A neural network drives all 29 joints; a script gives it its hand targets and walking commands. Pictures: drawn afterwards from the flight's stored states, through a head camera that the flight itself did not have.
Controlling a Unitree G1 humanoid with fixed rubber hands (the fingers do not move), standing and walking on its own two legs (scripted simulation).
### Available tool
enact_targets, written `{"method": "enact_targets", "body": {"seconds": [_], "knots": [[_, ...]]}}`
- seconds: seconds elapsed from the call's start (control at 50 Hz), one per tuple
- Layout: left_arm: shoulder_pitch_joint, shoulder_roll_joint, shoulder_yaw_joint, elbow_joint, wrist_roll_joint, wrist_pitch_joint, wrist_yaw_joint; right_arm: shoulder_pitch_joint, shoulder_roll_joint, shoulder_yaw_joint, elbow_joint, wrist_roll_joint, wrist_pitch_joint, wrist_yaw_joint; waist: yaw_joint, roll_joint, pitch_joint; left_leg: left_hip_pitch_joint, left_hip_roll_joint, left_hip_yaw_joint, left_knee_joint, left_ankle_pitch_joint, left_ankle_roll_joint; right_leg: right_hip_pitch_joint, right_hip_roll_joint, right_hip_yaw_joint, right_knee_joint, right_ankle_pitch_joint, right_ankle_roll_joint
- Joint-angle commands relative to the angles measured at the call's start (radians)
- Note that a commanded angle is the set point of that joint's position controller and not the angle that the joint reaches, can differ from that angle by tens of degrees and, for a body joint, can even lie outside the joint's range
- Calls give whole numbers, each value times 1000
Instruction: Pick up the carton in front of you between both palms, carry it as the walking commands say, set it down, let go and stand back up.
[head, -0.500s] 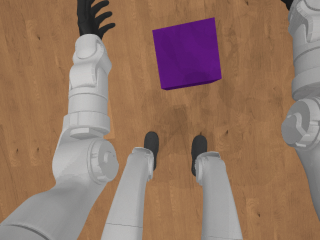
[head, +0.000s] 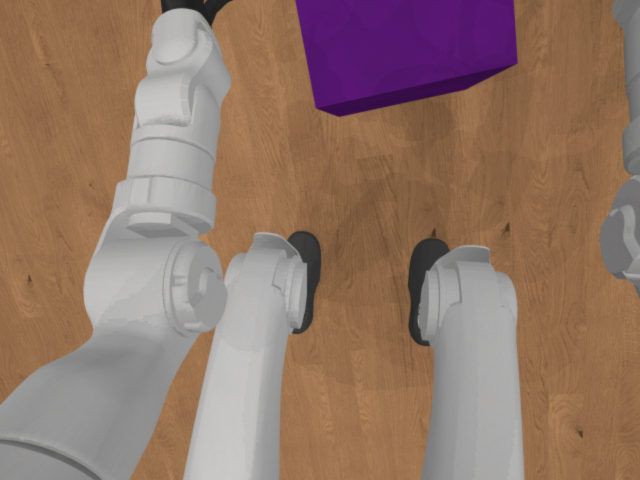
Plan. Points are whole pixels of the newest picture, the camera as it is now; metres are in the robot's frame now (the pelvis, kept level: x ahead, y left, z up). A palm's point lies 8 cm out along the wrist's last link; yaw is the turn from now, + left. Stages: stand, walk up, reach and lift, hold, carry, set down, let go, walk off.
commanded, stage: reach and lift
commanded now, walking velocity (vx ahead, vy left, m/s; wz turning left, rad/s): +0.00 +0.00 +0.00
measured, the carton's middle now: (393, 17) +0.56 -0.05 -0.35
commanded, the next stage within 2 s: none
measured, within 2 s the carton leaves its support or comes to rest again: leaves its support in 1.22 s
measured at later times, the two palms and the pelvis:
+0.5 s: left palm (237, 37) +0.54 +0.14 -0.28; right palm out of the picture +0.59 -0.21 -0.28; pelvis -0.01 -0.01 -0.11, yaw +1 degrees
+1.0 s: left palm (259, 28) +0.54 +0.11 -0.27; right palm out of the picture +0.58 -0.19 -0.28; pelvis -0.02 -0.01 -0.11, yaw +1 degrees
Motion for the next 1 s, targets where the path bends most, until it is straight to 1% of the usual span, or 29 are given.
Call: {"method": "enact_targets", "body": {"seconds": [0.0,0.1,0.16,0.22,0.26,0.28,0.3,0.34,0.36,0.4,0.46,0.5,0.54,0.6,0.66,0.72,0.78,0.82,0.84,0.86,0.88,0.9,0.92,0.94,0.98], "knots": [[-291,135,-38,-76,-51,-5,11,-419,-140,63,-81,54,-5,-10,28,-213,-1243,527,-38,75,-14,330,-40,737,2,-70,-35,359,5],[-423,186,-62,-15,-87,-1,12,-528,-175,119,-10,91,10,-18,34,-202,-1155,463,-18,91,83,215,-34,719,-19,-51,37,227,-1],[-472,204,-63,45,-91,-9,6,-566,-177,146,39,107,7,-15,42,-187,-1069,424,-10,94,137,183,-33,685,-31,-34,77,186,-3],[-501,215,-62,100,-89,-25,-3,-594,-174,170,73,121,-3,-11,50,-179,-1001,392,-4,94,186,193,-31,662,-38,-18,122,197,-2],[-515,225,-65,115,-91,-39,-7,-616,-177,187,71,133,-14,-11,55,-182,-1001,388,-4,94,217,226,-28,675,-40,-9,154,236,0],[-523,233,-70,117,-93,-47,-8,-631,-178,192,55,139,-20,-13,52,-183,-1004,403,-3,91,231,244,-24,661,-38,-9,167,250,3],[-531,239,-77,118,-94,-54,-8,-641,-177,191,41,148,-26,-15,48,-171,-1005,420,-5,90,246,269,-22,648,-36,-9,179,270,3],[-525,235,-87,118,-96,-65,-5,-639,-178,196,32,165,-37,-16,50,-150,-1028,448,-10,92,273,332,-22,665,-33,-4,209,335,-1],[-519,228,-86,102,-94,-71,-4,-627,-176,190,25,164,-43,-17,50,-142,-1007,422,-15,90,278,355,-25,667,-33,2,218,365,-6],[-495,213,-92,95,-101,-77,-6,-591,-169,189,34,152,-48,-18,38,-154,-1015,414,-21,89,287,385,-26,686,-33,1,233,413,-5],[-460,189,-112,79,-120,-80,-2,-540,-154,183,41,144,-49,-24,17,-149,-1065,473,-34,88,296,424,-28,686,-28,-17,241,436,-4],[-440,172,-120,88,-129,-78,2,-515,-145,175,49,137,-48,-26,7,-143,-1058,497,-43,85,295,430,-28,653,-25,-30,240,418,-4],[-414,162,-111,112,-122,-74,3,-494,-132,168,64,125,-46,-22,11,-137,-994,490,-49,77,287,407,-28,586,-26,-36,234,369,-4],[-409,159,-88,117,-100,-73,3,-499,-121,160,58,115,-47,-14,20,-136,-931,483,-52,69,278,381,-25,515,-28,-38,227,313,-4],[-430,158,-75,106,-86,-73,4,-526,-119,161,44,115,-49,-11,23,-142,-918,491,-54,69,273,361,-23,505,-27,-38,221,282,-4],[-465,121,-92,105,-93,-68,-3,-553,-80,187,44,124,-45,-7,15,-151,-904,485,-59,74,268,330,-23,521,-25,-37,209,255,-5],[-513,27,-109,103,-88,-61,-19,-582,21,209,49,122,-36,7,5,-149,-875,483,-69,75,263,297,-23,533,-18,-37,198,225,-7],[-540,-105,-90,110,-43,-51,-46,-606,191,225,56,120,-21,42,24,-145,-838,495,-78,77,258,276,-18,528,-5,-39,199,208,-6],[-526,-137,-50,123,4,-45,-57,-597,247,213,65,104,-12,62,37,-146,-800,493,-79,77,257,268,-16,519,-1,-41,204,205,-3],[-607,-339,-83,100,23,-28,-104,-641,475,245,40,104,0,107,39,-162,-767,469,-90,76,254,257,-5,512,15,-37,198,209,-9],[-653,-492,-98,114,47,-7,-153,-638,633,241,32,87,11,151,32,-161,-733,430,-95,80,266,248,-3,507,26,-41,204,219,-12],[-690,-612,-112,106,51,11,-200,-616,753,225,16,65,27,188,23,-168,-714,388,-98,84,280,242,-2,500,34,-44,212,233,-16],[-704,-688,-120,99,52,27,-238,-584,845,206,3,49,43,218,17,-173,-708,360,-99,88,288,233,2,490,43,-54,215,241,-18],[-707,-738,-127,87,53,40,-265,-558,908,189,-17,39,54,240,15,-166,-703,342,-101,92,291,228,6,467,48,-62,217,246,-19],[-698,-787,-138,64,45,53,-298,-512,983,169,-46,30,66,262,8,-148,-707,319,-103,95,295,239,13,436,54,-69,216,268,-22]]}}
